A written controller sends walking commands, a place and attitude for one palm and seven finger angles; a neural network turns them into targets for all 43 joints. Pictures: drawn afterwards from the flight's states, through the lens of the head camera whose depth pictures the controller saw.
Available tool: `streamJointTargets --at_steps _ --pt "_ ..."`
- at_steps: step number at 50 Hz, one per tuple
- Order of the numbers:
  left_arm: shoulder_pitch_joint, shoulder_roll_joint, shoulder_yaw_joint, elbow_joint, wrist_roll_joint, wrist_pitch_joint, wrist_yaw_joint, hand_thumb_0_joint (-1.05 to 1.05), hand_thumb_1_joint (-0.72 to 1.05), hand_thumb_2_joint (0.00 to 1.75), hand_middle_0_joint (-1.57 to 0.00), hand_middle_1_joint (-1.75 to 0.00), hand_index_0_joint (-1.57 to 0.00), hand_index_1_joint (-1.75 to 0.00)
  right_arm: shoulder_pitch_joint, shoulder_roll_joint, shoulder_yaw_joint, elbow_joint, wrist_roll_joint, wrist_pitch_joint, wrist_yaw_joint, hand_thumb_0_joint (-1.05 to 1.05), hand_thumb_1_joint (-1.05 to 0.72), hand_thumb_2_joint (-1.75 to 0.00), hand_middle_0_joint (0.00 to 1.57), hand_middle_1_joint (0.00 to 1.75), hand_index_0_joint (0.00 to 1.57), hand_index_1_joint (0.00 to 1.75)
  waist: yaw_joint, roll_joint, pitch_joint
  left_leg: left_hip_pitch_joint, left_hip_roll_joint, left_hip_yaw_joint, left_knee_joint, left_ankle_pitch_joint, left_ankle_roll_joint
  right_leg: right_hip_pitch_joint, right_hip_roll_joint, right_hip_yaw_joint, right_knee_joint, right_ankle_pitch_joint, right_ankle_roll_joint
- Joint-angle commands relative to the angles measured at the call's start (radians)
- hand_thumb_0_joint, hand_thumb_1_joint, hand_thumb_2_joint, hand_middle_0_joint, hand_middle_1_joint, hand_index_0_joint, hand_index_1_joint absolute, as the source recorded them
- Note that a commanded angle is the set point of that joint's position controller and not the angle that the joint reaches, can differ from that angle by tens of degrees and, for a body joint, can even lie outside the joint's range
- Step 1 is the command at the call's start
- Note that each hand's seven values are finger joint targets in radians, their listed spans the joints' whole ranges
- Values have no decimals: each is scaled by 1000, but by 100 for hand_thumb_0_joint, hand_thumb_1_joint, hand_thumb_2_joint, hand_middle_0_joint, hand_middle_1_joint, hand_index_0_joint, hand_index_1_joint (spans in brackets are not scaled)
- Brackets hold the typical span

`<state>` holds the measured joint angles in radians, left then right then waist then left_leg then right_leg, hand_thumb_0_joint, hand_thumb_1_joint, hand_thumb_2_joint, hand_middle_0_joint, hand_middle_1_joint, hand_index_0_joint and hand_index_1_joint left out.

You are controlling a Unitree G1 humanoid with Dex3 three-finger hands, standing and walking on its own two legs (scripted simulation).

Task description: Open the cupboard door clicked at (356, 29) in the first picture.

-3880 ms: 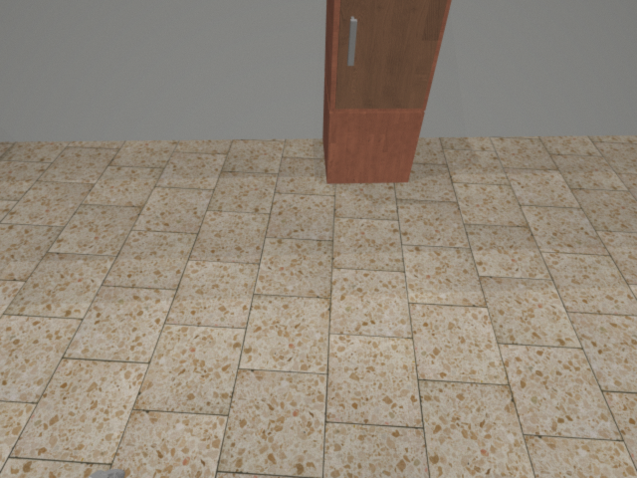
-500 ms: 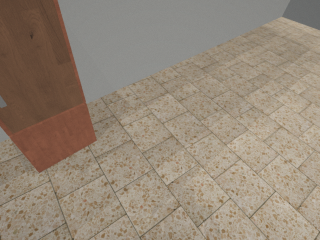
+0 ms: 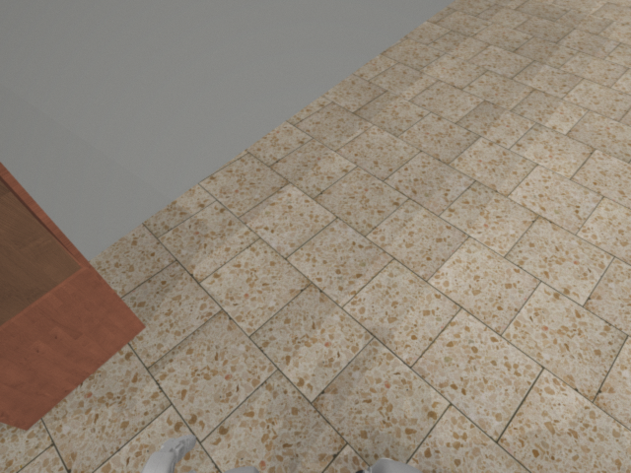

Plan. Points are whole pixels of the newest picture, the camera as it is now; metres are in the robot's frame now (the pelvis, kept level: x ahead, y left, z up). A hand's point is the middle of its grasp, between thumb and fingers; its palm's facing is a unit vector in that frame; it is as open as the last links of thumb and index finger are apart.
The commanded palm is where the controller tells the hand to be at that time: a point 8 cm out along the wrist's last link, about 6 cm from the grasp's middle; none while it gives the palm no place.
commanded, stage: turn to face it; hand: left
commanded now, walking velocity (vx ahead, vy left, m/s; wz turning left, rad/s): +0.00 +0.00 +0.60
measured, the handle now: out of the picture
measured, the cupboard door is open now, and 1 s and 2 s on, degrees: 0 0 0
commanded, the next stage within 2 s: take the last steps up to it in 1.34 s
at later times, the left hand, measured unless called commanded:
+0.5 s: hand out of the picture +0.05 +0.26 -0.15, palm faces +0.33 -0.90 -0.27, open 7.4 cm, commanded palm none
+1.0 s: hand out of the picture -0.02 +0.14 -0.14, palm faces +0.59 -0.77 -0.26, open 7.4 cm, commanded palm none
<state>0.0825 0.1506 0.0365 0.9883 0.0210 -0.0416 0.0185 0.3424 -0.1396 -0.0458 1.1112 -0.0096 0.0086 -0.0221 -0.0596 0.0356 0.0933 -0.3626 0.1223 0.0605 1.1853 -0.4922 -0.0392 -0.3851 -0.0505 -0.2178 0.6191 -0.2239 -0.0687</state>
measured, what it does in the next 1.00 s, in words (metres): steps on the spot, turning left: left foot, then right foot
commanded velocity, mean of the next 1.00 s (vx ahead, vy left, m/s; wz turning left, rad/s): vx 0.00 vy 0.00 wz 0.57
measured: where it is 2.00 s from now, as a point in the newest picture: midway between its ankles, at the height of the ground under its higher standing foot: outside the picture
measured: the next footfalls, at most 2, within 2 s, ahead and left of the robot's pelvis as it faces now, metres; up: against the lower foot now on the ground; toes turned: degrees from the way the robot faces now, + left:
left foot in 0.26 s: +0.09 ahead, +0.14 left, +0.00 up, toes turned +20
right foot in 0.70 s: +0.14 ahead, -0.12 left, +0.00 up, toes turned +22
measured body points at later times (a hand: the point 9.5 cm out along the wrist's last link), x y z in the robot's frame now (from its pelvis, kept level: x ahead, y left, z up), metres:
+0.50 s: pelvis +0.04 +0.02 +0.02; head +0.07 +0.05 +0.46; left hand +0.03 +0.31 -0.13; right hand +0.19 -0.20 -0.12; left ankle +0.06 +0.13 -0.72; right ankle +0.07 -0.13 -0.65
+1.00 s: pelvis +0.04 -0.05 +0.02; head +0.07 -0.05 +0.47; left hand -0.05 +0.18 -0.12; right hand +0.27 -0.22 -0.13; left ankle -0.05 +0.07 -0.67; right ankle +0.11 -0.13 -0.72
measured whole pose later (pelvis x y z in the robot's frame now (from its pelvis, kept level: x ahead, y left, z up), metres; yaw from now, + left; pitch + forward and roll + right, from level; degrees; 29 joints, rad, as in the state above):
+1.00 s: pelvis +0.04 -0.05 +0.02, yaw +36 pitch -1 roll +2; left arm 0.24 0.18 0.02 0.90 0.03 0.02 0.02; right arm 0.16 -0.27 -0.09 0.94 -0.02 0.09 0.03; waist 0.00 0.00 0.07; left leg -0.42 0.05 0.04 0.94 -0.44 -0.08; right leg -0.22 -0.14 -0.22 0.53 -0.28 0.00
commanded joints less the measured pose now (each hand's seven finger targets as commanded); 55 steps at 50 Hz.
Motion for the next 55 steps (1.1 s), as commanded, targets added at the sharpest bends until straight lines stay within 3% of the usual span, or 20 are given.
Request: streamJointTargets --at_steps 1,8,11,12,13,14,16,20,26,32,33,34,35,36,39,41,46,51,54,55 --pt "55 142 29 -37 4 5 22 0 90 90 -20 -30 -20 -30 87 -30 -4 -62 -4 16 12 0 -90 -90 20 30 20 30 22 -127 -133 -26 21 -14 -89 50 -6 77 -330 164 -327 308 -67" --pt "71 181 55 -67 8 35 22 0 90 90 -20 -30 -20 -30 -47 -60 -17 -163 -8 20 35 0 -90 -90 20 30 20 30 53 -164 -93 -46 0 64 -348 88 -2 129 -348 75 -272 143 -47" --pt "71 188 62 -82 4 46 17 0 90 90 -20 -30 -20 -30 -41 -96 -29 -190 -13 17 40 0 -90 -90 20 30 20 30 34 -119 -106 48 -17 80 -533 192 7 114 -327 29 -153 72 -3" --pt "76 179 62 -98 -4 54 13 0 90 90 -20 -30 -20 -30 -1 -136 -39 -189 -16 12 42 0 -90 -90 20 30 20 30 14 -11 -124 130 -3 38 -661 287 22 65 -284 -2 -35 10 37" --pt "92 131 60 -128 -12 61 5 0 90 90 -20 -30 -20 -30 26 -235 -60 -205 -23 4 38 0 -90 -90 20 30 20 30 2 265 -114 196 192 -284 -802 491 121 -117 -152 -46 173 -237 121" --pt "18 113 48 -183 -8 62 1 0 90 90 -20 -30 -20 -30 68 -305 -72 -210 -28 3 29 0 -90 -90 20 30 20 30 -39 328 -95 177 345 -497 -899 644 246 -210 -57 31 410 -471 150" --pt "-4 123 56 -180 1 62 1 0 90 90 -20 -30 -20 -30 5 -287 -68 -212 -19 -6 11 0 -90 -90 20 30 20 30 -5 231 -148 216 278 -446 -865 565 236 -290 -62 182 600 -333 142" --pt "94 149 64 -125 -4 65 -8 0 90 90 -20 -30 -20 -30 -118 -248 -49 -257 -13 -19 6 0 -90 -90 20 30 20 30 48 109 -174 218 138 -236 -848 611 181 -202 -62 202 546 -148 162" --pt "50 154 56 -155 -12 70 -1 0 90 90 -20 -30 -20 -30 -84 -281 -67 -245 -15 -1 15 0 -90 -90 20 30 20 30 10 79 -156 250 136 -311 -849 588 214 -139 -29 198 329 -218 169" --pt "154 162 52 -152 -20 60 4 0 90 90 -20 -30 -20 -30 -172 -303 -83 -270 -14 21 27 0 -90 -90 20 30 20 30 53 142 -164 105 71 -366 -792 525 178 112 33 167 -4 -142 146" --pt "203 176 55 -143 -20 55 7 0 90 90 -20 -30 -20 -30 -192 -293 -83 -281 -9 24 29 0 -90 -90 20 30 20 30 80 118 -169 35 45 -357 -754 465 150 213 26 163 -130 -54 140" --pt "243 224 66 -141 -12 47 13 0 90 90 -20 -30 -20 -30 -198 -254 -80 -292 -1 27 34 0 -90 -90 20 30 20 30 102 2 -170 -92 -25 -305 -643 316 92 334 -73 253 -290 -57 109" --pt "247 330 83 -155 9 38 21 0 90 90 -20 -30 -20 -30 -185 -171 -65 -321 3 29 39 0 -90 -90 20 30 20 30 105 -338 -143 -290 -187 -103 -381 17 -3 384 -369 563 -405 -82 3" --pt "197 346 79 -181 1 45 22 0 90 90 -20 -30 -20 -30 -199 -220 -75 -326 -11 33 39 0 -90 -90 20 30 20 30 100 -302 -127 -249 -150 -121 -167 -74 0 217 -475 573 -411 -73 -72" --pt "50 238 49 -203 0 38 16 0 90 90 -20 -30 -20 -30 -177 -206 -76 -270 -18 54 54 0 -90 -90 20 30 20 30 23 -201 -6 -235 -94 -105 64 108 -11 82 -291 318 -353 2 -19" --pt "69 217 44 -199 3 33 19 0 90 90 -20 -30 -20 -30 -160 -193 -70 -258 -12 54 59 0 -90 -90 20 30 20 30 27 -210 -33 -222 -87 -69 39 134 -29 139 -268 230 -318 128 -15" --pt "190 261 52 -151 8 36 18 0 90 90 -20 -30 -20 -30 -268 -177 -51 -281 -7 53 59 0 -90 -90 20 30 20 30 97 -204 -68 -167 -82 -10 -199 55 -42 262 -313 200 -286 246 -51" --pt "209 295 67 -122 13 44 13 0 90 90 -20 -30 -20 -30 -268 -165 -35 -284 2 36 51 0 -90 -90 20 30 20 30 111 -256 -121 -36 -93 38 -432 21 -19 294 -340 173 -213 374 -57" --pt "188 284 72 -112 0 52 8 0 90 90 -20 -30 -20 -30 -170 -188 -37 -255 -1 19 44 0 -90 -90 20 30 20 30 55 -200 -169 173 -96 55 -735 246 3 220 -295 86 -73 335 30" --pt "198 248 65 -122 -9 58 3 0 90 90 -20 -30 -20 -30 -136 -257 -53 -248 -5 9 42 0 -90 -90 20 30 20 30 35 -32 -202 339 10 -72 -813 396 47 69 -236 42 68 177 87"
